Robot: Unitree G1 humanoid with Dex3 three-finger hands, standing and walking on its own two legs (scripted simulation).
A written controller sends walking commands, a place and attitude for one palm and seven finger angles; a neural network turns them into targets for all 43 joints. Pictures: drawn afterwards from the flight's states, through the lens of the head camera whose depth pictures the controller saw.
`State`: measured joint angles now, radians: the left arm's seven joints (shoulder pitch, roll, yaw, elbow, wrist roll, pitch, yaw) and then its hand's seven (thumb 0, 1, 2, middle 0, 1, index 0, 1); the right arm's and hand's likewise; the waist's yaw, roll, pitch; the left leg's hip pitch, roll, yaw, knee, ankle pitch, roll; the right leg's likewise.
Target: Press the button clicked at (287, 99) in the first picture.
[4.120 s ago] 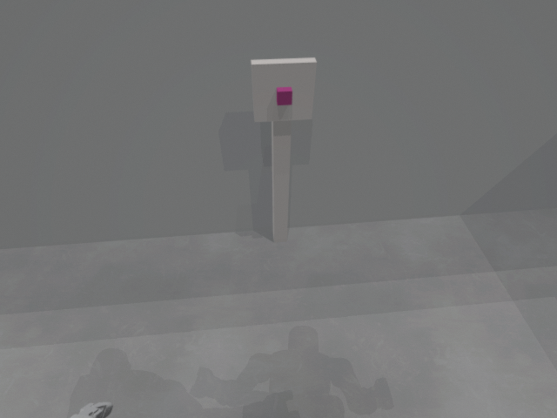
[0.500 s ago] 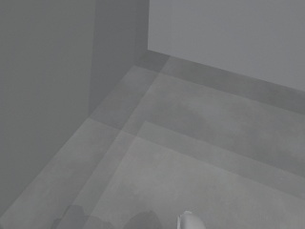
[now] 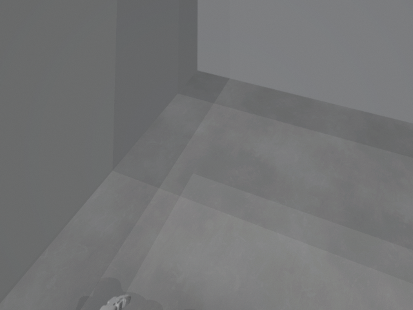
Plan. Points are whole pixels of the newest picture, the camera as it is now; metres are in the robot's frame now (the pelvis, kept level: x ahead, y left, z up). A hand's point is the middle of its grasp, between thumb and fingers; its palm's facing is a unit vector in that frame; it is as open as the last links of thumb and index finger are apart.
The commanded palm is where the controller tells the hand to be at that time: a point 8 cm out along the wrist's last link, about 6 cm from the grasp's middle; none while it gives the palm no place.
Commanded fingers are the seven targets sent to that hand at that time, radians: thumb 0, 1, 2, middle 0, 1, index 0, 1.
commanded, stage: turn to face it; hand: left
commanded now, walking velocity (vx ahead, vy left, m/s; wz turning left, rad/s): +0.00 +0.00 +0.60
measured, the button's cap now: out of the picture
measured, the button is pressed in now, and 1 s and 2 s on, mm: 0 0 0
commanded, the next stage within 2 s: take the last steps up to it in 1.86 s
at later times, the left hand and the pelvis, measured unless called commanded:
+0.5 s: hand out of the picture +0.02 +0.25 -0.16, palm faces +0.30 -0.92 -0.27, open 7.4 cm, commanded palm none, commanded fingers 0.00 0.90 0.90 -0.20 -0.30 -0.20 -0.30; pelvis -0.01 +0.02 +0.01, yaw +15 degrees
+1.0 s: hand out of the picture -0.09 +0.13 -0.14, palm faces +0.58 -0.76 -0.28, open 7.4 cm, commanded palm none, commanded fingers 0.00 0.90 0.90 -0.20 -0.30 -0.20 -0.30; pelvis -0.01 -0.05 +0.01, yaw +35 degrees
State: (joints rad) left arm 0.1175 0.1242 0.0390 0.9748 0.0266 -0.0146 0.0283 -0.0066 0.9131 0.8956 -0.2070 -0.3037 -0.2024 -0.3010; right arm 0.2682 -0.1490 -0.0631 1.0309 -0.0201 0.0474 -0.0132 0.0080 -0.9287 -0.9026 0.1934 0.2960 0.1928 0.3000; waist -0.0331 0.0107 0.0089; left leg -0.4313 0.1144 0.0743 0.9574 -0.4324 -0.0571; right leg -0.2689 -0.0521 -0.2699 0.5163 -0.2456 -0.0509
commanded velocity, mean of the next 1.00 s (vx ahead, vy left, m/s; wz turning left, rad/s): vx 0.00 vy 0.00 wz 0.60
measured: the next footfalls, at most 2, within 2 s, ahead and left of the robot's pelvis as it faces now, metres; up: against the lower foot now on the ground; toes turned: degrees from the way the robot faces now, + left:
left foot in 0.10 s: +0.04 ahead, +0.13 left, +0.00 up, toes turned +12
right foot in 0.64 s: +0.05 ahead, -0.12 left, +0.00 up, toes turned +19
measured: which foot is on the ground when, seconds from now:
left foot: up 0.00-0.08, down 0.10-0.64, up 0.66-1.00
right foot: down 0.00-0.12, up 0.14-0.62, down 0.64-1.00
